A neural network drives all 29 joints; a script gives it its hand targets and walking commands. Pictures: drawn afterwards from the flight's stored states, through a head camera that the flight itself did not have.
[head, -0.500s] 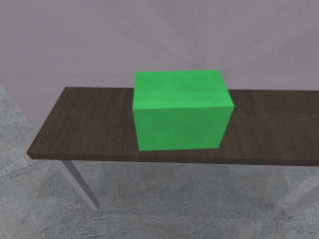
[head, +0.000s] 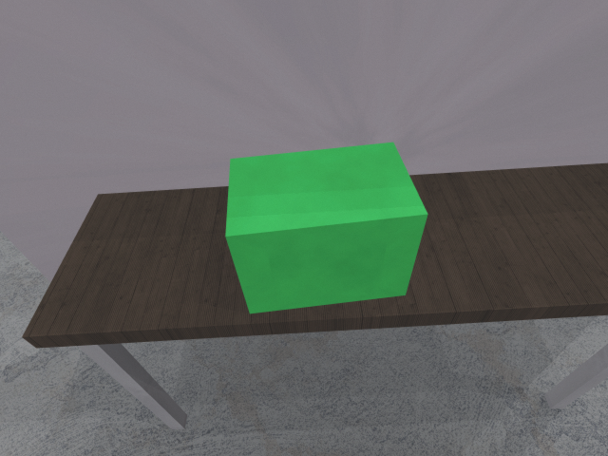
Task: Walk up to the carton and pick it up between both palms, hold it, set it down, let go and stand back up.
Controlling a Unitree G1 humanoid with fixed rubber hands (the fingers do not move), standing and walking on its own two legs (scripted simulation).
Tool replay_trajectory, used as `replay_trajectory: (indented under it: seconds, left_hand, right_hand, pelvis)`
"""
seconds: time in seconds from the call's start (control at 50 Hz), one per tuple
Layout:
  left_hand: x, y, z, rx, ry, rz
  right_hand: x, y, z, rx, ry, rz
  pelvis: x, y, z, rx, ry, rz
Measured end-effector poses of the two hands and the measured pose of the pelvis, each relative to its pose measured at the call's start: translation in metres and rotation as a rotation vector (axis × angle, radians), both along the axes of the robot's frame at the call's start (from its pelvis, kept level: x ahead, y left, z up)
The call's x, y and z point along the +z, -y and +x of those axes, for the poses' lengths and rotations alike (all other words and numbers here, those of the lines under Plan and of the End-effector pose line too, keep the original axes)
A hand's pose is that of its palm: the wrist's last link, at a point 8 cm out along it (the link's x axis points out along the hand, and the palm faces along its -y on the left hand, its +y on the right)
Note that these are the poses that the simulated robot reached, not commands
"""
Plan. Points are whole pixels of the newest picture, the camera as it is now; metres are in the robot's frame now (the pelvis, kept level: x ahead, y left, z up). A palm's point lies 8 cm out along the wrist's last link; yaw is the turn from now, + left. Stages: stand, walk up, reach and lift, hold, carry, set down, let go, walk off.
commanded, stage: walk up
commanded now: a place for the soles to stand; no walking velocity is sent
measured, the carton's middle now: (320, 229) +0.46 +0.01 +0.02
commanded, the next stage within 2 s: none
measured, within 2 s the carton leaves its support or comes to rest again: neither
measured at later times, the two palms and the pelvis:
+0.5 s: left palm out of the picture +0.07 +0.26 -0.14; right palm out of the picture +0.08 -0.23 -0.15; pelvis +0.03 +0.02 -0.02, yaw -3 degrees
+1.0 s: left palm (169, 454) +0.16 +0.24 -0.15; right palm out of the picture +0.03 -0.22 -0.13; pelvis +0.03 +0.02 -0.01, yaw -5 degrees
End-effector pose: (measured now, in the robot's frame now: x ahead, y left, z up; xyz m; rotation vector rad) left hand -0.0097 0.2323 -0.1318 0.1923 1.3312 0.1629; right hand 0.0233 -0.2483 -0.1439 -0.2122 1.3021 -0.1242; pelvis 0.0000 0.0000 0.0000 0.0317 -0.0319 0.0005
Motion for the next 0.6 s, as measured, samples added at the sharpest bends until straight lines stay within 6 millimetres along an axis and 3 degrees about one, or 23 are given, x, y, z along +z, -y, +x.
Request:
replay_trajectory:
  seconds: [0.26, 0.38, 0.5, 0.6]
  left_hand:
    - [-0.009, -0.003, 0.072, -0.08, 0.078, 0.02]
    - [-0.009, -0.009, 0.082, -0.066, 0.095, 0.031]
    - [-0.01, -0.027, 0.082, -0.065, 0.06, 0.044]
    - [-0.012, -0.028, 0.101, -0.131, 0.043, 0.058]
  right_hand:
    - [-0.01, -0.002, 0.011, -0.04, -0.029, -0.001]
    - [-0.016, -0.002, 0.029, -0.02, -0.017, -0.005]
    - [-0.011, -0.015, 0.054, -0.024, 0.053, -0.003]
    - [-0.006, -0.017, 0.047, -0.093, 0.091, -0.005]
  pelvis:
    - [-0.012, -0.001, 0.02, -0.04, -0.005, 0.009]
    - [-0.017, -0.006, 0.026, -0.024, -0.011, -0.007]
    - [-0.015, -0.018, 0.032, -0.049, -0.01, 0.002]
    - [-0.015, -0.015, 0.038, -0.115, 0.023, -0.007]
